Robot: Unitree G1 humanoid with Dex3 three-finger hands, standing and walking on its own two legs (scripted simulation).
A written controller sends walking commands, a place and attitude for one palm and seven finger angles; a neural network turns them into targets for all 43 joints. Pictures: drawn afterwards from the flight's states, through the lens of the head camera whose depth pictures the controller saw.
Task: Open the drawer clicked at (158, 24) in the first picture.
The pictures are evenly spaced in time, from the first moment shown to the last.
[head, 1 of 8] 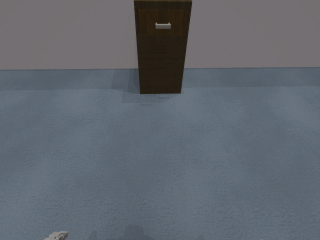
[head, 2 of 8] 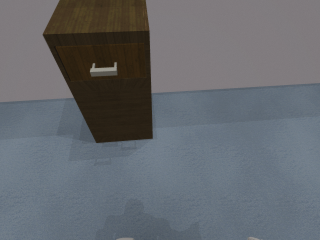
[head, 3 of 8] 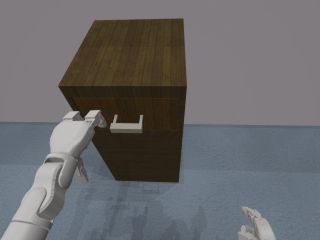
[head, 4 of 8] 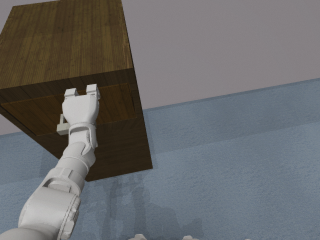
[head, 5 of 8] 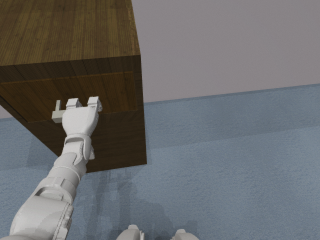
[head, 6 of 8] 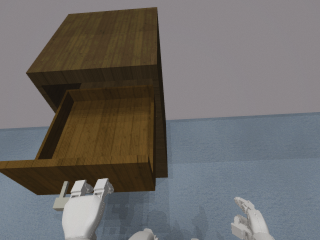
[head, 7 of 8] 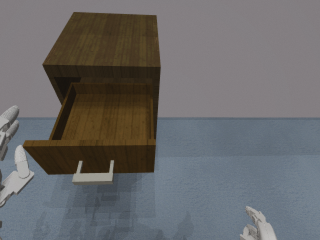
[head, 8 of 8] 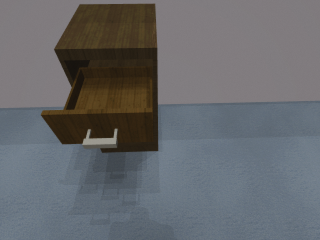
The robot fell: no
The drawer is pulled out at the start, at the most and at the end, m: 0.00 0.30 0.30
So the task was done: yes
